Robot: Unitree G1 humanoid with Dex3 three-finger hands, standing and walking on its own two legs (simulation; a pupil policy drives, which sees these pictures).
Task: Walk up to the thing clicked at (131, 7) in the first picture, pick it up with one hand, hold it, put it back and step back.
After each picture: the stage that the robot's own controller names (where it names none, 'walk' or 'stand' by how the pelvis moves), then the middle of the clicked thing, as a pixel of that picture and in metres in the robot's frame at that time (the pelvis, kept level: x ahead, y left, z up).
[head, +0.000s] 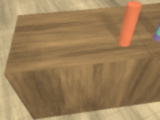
stand; (128, 25) +0.75 -0.23 -0.03
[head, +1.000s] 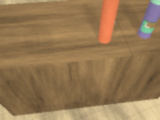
rise first; (107, 20) +0.70 -0.09 +0.01
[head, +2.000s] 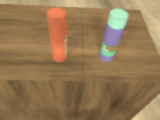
rise first; (58, 37) +0.55 +0.16 +0.01
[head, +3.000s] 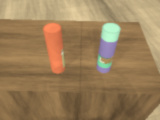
stand; (55, 50) +0.54 +0.16 -0.01
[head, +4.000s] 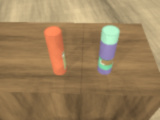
stand; (56, 53) +0.55 +0.15 -0.03
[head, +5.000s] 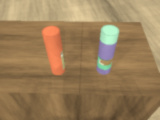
stand; (55, 52) +0.54 +0.16 -0.03
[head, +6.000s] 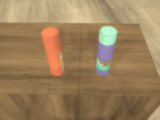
stand; (54, 53) +0.54 +0.16 -0.03
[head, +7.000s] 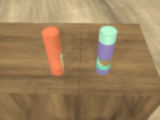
stand; (54, 53) +0.54 +0.16 -0.03
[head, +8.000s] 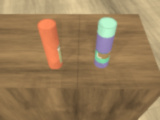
rise first; (51, 46) +0.55 +0.17 -0.02
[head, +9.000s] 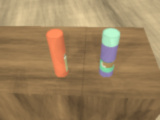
rise first; (58, 55) +0.54 +0.17 -0.02
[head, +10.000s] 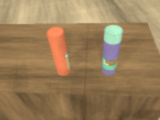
go down; (60, 53) +0.54 +0.17 -0.02
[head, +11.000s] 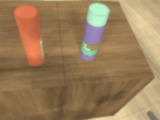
go down; (32, 39) +0.52 +0.16 +0.02
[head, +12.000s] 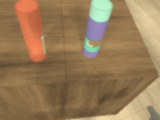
close in; (33, 34) +0.53 +0.16 +0.04
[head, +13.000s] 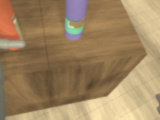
close; (3, 19) +0.55 +0.19 +0.07
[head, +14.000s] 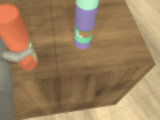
lift; (19, 43) +0.47 +0.17 +0.06
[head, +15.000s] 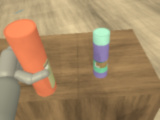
lift; (36, 64) +0.32 +0.15 +0.20
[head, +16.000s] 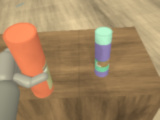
hold; (34, 67) +0.31 +0.15 +0.18
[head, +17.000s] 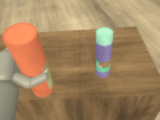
hold; (34, 67) +0.31 +0.15 +0.19
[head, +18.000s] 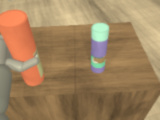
crouch; (25, 54) +0.37 +0.18 +0.18
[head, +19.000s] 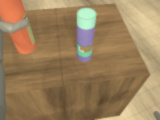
lower; (15, 19) +0.50 +0.18 +0.17
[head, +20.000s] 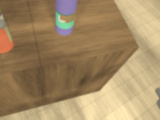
lower; out of the picture +0.55 +0.19 +0.08
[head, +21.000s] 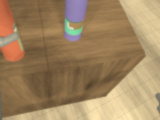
lower; (3, 28) +0.51 +0.18 +0.07
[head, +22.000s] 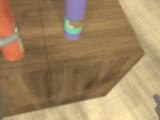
lower; (4, 28) +0.51 +0.18 +0.07
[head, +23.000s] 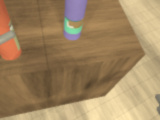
lower; out of the picture +0.52 +0.19 +0.07
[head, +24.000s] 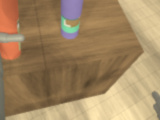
open; (6, 22) +0.53 +0.16 +0.07
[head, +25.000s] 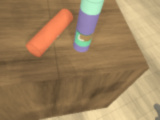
sink last; (51, 31) +0.61 +0.06 -0.04
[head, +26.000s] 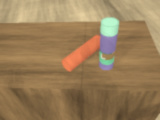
sink last; (83, 52) +0.63 +0.05 -0.06
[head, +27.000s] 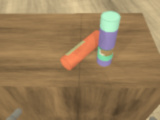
stand; (83, 49) +0.60 +0.04 -0.06
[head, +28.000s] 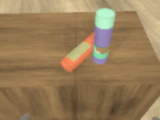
stand; (83, 50) +0.58 +0.02 -0.05
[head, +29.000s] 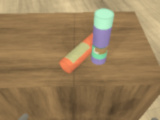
stand; (82, 50) +0.58 +0.02 -0.05
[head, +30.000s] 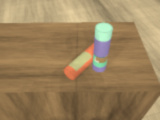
stand; (85, 59) +0.58 +0.01 -0.11
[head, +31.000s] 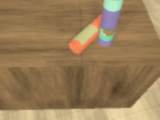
walk; (90, 33) +0.64 -0.04 -0.07
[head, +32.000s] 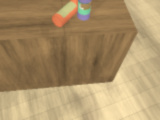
walk; (70, 9) +0.83 +0.10 -0.09
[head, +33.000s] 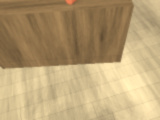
stand; out of the picture +1.14 +0.09 -0.10
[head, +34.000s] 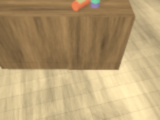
stand; (85, 0) +1.17 +0.01 -0.11
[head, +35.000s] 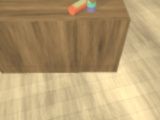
stand; (81, 4) +1.18 +0.02 -0.12
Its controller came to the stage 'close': yes
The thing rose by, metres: 0.19
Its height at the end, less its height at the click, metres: -0.09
